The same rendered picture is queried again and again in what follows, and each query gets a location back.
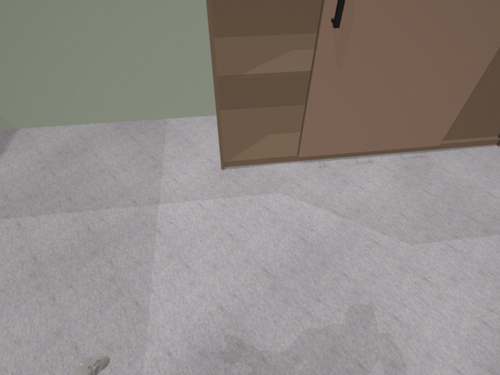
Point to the wardrobe door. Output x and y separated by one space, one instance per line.
396 73
480 116

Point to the robot left hand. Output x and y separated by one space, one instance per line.
91 366

